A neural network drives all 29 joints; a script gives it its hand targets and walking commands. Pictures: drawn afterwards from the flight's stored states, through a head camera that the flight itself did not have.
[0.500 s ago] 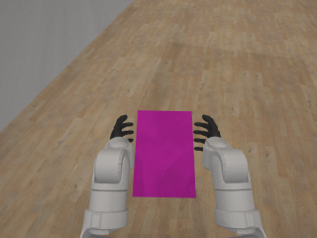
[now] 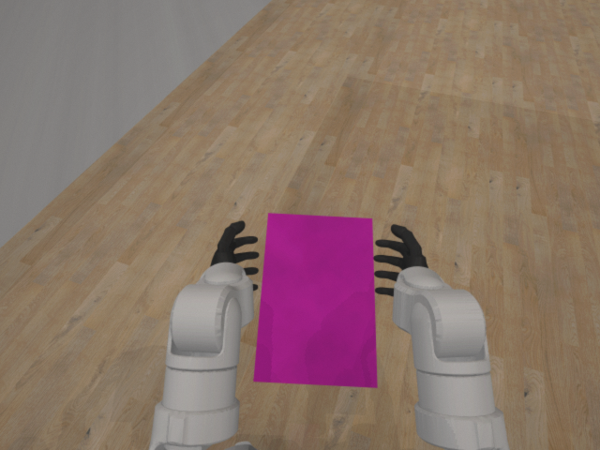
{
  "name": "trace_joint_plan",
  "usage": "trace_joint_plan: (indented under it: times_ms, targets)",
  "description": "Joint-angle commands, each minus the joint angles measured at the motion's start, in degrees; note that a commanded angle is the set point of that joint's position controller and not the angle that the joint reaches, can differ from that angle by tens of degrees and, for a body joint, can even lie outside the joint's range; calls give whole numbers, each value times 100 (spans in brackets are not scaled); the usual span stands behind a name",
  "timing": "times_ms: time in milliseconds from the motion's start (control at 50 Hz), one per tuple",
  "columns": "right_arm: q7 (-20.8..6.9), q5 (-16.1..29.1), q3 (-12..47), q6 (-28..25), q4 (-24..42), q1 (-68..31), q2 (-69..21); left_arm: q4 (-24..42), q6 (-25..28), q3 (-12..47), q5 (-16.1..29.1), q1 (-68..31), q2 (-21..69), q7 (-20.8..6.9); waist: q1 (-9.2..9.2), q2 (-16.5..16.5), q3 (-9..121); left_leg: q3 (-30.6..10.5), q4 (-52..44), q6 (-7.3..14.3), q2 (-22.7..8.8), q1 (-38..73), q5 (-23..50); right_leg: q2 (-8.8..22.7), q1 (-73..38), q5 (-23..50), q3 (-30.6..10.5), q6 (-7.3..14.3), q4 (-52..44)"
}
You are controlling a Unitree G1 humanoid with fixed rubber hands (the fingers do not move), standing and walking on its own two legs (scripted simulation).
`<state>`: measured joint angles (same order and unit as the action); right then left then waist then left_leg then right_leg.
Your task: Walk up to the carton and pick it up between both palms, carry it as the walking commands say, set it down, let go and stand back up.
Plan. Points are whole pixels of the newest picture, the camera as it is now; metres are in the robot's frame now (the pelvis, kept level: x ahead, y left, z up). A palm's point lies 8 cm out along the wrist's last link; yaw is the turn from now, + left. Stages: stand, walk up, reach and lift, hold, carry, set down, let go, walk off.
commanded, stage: carry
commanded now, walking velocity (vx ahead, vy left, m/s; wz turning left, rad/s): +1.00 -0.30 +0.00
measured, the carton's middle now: (314, 303) +0.33 +0.00 -0.01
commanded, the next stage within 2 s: none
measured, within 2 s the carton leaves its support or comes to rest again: neither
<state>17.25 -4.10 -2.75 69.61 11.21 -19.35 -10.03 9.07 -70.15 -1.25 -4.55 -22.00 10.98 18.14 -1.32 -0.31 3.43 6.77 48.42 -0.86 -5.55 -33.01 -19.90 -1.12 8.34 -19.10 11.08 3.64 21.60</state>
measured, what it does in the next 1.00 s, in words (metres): walks ahead: left foot, then right foot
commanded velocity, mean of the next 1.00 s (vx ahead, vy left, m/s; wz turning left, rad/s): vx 1.00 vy -0.30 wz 0.00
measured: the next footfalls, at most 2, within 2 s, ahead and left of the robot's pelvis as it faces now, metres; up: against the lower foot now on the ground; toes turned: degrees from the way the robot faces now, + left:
left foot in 0.12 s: +0.27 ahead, +0.06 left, +0.00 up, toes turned +9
right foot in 0.52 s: +0.65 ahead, -0.28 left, +0.00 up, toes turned -13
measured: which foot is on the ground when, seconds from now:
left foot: up 0.00-0.10, down 0.12-0.56, up 0.58-0.90, down 0.92-1.00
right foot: down 0.00-0.16, up 0.18-0.50, down 0.52-0.96, up 0.98-1.00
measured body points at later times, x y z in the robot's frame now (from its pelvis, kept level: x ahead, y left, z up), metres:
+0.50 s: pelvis +0.44 -0.12 -0.01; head +0.47 -0.10 +0.43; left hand +0.77 -0.03 +0.08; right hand +0.74 -0.26 +0.09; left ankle +0.23 +0.05 -0.73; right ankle +0.59 -0.28 -0.72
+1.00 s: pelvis +0.93 -0.26 -0.02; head +0.94 -0.24 +0.43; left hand +1.26 -0.18 +0.07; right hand +1.22 -0.41 +0.08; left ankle +1.01 -0.20 -0.74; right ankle +0.69 -0.30 -0.62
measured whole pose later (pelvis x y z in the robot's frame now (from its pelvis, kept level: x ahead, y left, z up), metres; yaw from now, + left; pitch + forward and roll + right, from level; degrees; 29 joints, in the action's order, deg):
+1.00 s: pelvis +0.93 -0.26 -0.02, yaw -7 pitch +3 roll +1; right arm 16.5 -3.9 -0.2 68.4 9.0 -20.5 -10.4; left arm 11.3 -68.3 -3.8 -5.3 -19.9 10.2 16.8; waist 2.0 -3.1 2.9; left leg 17.2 35.8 7.1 -2.4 -25.7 -13.1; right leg -1.7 11.0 -16.2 2.8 1.3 68.4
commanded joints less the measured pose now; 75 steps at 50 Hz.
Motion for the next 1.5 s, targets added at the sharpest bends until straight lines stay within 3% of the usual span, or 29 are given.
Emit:
trace_joint_plan:
  times_ms: [0,60,100,120,140,180,220,340,480,520,540,560,580,620,740,840,900,920,940,980,1020,1160,1280,1320,1340,1360,1380,1420,1480]
  targets:
    - [-1148,1582,2442,-343,717,-1877,-6036,812,355,2340,1704,-1786,6207,-1225,26,-771,1521,315,-968,90,141,-54,689,1328,-1540,2297,-1118,723,-747]
    - [-1158,1578,2414,-318,768,-1847,-6029,832,269,2359,1667,-1664,6060,-1230,150,-705,1635,930,-1461,305,514,1785,1114,1037,-903,5061,-331,483,-61]
    - [-1165,1608,2390,-280,684,-1697,-5990,878,203,2390,1684,-1764,5846,-1218,491,-354,2329,762,-1884,471,443,4070,824,697,166,5343,79,224,2111]
    - [-1155,1548,2293,-246,526,-1702,-5863,874,161,2423,1750,-1954,5744,-1240,667,560,2362,-1166,-2488,852,-562,4984,-908,305,1819,4361,-31,3,3857]
    - [-1121,1491,2303,-245,287,-1562,-5750,803,113,2494,1798,-1724,5861,-1268,378,2230,2488,-4531,-3422,1662,-2289,5612,-582,-457,3452,152,-713,-418,5588]
    - [-1221,1656,2475,-300,415,-1784,-6094,567,208,2428,1679,-1640,6088,-1308,340,562,2301,-3363,-3097,1474,-2125,5087,1627,438,3626,559,-1665,-314,5978]
    - [-1312,1829,2639,-382,657,-2201,-6398,670,364,2382,1621,-1802,6328,-1349,271,4,2124,-2239,-3225,912,-1829,4567,1569,833,3333,763,-1680,-315,4839]
    - [-1409,1980,2647,-476,1071,-2230,-6090,788,544,2403,1413,-1638,6294,-1177,333,938,1350,-74,-3548,352,-1272,4202,3331,523,2859,1252,-417,-304,1834]
    - [-1309,1809,2558,-267,1107,-1773,-5672,889,301,2591,1498,-1556,5947,-1098,211,1618,1678,848,-2225,0,-1121,4214,6217,-115,629,1656,371,-48,529]
    - [-1274,1730,2527,-192,1044,-1866,-5631,820,238,2489,1603,-1463,5917,-1159,-129,706,2402,763,482,18,-724,2816,4557,-177,-1626,474,287,-34,448]
    - [-1280,1648,2484,-117,1073,-1938,-5525,759,206,2513,1654,-1645,5845,-1171,-155,-1340,2850,415,2583,-43,-116,438,1917,1422,-3016,-1007,-2451,514,120]
    - [-1291,1566,2492,-116,986,-1868,-5468,489,226,2495,1765,-1457,6043,-1213,-111,-2217,2909,-291,3677,44,453,-972,-1050,1999,-3423,595,-3699,1005,-164]
    - [-1311,1691,2571,-179,900,-1948,-5785,706,275,2523,1824,-1561,6200,-1259,-125,-1240,2984,-868,3797,118,89,-1229,-1024,2041,-3329,2216,-3177,1036,198]
    - [-1416,1871,2698,-323,1079,-2210,-6180,937,379,2557,1830,-1900,6526,-1324,-17,-280,2881,-810,2765,29,-394,-1042,-339,1806,-2781,2113,-2560,751,27]
    - [-1309,1680,2705,-567,1025,-1970,-6189,958,533,2479,1847,-1769,6413,-1401,69,-645,1855,-59,146,106,-180,-811,259,1482,-1826,1980,-1384,824,-709]
    - [-1223,1611,2655,-470,936,-1770,-5993,867,380,2371,1633,-1403,5956,-1370,120,-690,1363,1057,-1507,235,614,1157,1658,776,-1325,5457,-135,379,-473]
    - [-1222,1679,2670,-367,917,-1863,-5880,925,267,2379,1633,-1539,5626,-1303,452,-668,2326,1090,-1851,478,648,3724,1146,695,-665,6505,150,247,2198]
    - [-1225,1680,2634,-322,922,-2074,-5806,934,232,2383,1682,-1819,5513,-1305,700,-73,2353,-311,-2124,715,-170,4829,-189,441,956,5501,30,35,3999]
    - [-1187,1574,2557,-280,511,-1649,-5684,855,127,2469,1763,-1456,5677,-1316,490,2013,2454,-4393,-3412,1775,-2212,5413,-612,-629,2995,1047,-501,-498,6287]
    - [-1263,1667,2611,-297,411,-1640,-6022,625,207,2403,1653,-1445,5873,-1357,375,687,2452,-3475,-3041,1651,-2041,5233,2104,253,3482,609,-1671,-386,6922]
    - [-1361,1866,2756,-381,609,-2115,-6445,780,385,2339,1606,-1725,6134,-1386,301,-14,2206,-2343,-3091,1029,-1794,4568,2344,696,3357,771,-1838,-377,5815]
    - [-1439,1932,2623,-545,1052,-2031,-6047,877,608,2448,1442,-1591,6187,-1175,358,1061,1205,272,-3659,274,-1069,4189,3716,473,2825,1794,-350,-315,1431]
    - [-1339,1769,2508,-362,1103,-1586,-5617,977,398,2661,1530,-1489,5859,-1082,243,1708,1611,846,-2612,-9,-1023,4575,6594,-162,871,2249,324,-83,459]
    - [-1318,1744,2555,-310,1149,-1704,-5656,1011,342,2631,1658,-1584,5862,-1145,25,1167,2255,742,-336,31,-803,3592,5714,-269,-1153,1369,329,-42,421]
    - [-1300,1728,2550,-253,1009,-1798,-5638,1008,314,2530,1705,-1556,5815,-1192,-208,429,2533,456,1428,98,-576,2192,3441,201,-2317,295,-325,-60,522]
    - [-1296,1518,2491,-155,1076,-1697,-5373,735,260,2507,1741,-1645,5684,-1199,-64,-2607,3099,134,3429,49,493,-597,-595,2017,-3854,-280,-3633,893,148]
    - [-1280,1505,2470,-185,864,-1630,-5503,693,281,2550,1906,-1472,5960,-1265,-108,-1875,3263,-762,4201,170,321,-1202,-1081,2169,-3770,1382,-3766,1208,115]
    - [-1388,1821,2702,-317,1055,-2034,-6066,857,390,2521,1852,-1636,6380,-1319,-52,-455,3178,-879,3399,110,-198,-1225,-535,1880,-3245,3030,-2861,907,233]
    - [-1441,1870,2721,-551,1153,-2063,-6222,1003,561,2531,1846,-1824,6590,-1358,61,-202,2631,-663,1875,68,-465,-603,-32,1703,-2117,1769,-2062,803,-328]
